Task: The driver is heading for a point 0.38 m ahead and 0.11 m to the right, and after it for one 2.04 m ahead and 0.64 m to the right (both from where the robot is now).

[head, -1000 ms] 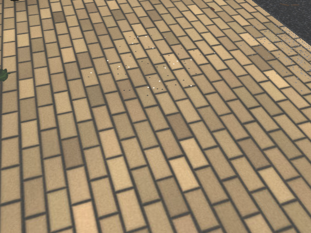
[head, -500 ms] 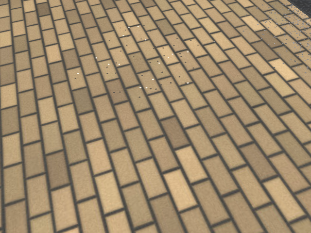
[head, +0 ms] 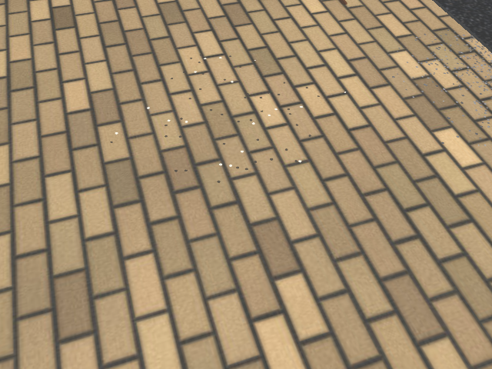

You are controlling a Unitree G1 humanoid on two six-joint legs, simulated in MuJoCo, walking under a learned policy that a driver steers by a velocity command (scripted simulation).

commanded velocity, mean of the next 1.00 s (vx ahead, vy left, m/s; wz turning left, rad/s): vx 0.02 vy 0.00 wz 0.00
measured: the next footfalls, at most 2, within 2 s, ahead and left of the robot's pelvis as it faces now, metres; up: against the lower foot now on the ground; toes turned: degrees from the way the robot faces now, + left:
right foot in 0.08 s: +0.03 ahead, -0.13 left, +0.00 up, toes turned +0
left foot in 1.22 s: +0.21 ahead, +0.09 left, +0.00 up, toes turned +4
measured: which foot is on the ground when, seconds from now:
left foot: down 0.00-1.00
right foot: up 0.00-0.06, down 0.08-1.00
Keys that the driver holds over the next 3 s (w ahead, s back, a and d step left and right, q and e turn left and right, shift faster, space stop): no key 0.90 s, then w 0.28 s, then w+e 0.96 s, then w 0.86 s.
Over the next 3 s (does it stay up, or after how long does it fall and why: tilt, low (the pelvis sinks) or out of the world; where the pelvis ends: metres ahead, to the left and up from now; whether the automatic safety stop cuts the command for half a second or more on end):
stays up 0.99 -0.32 0.01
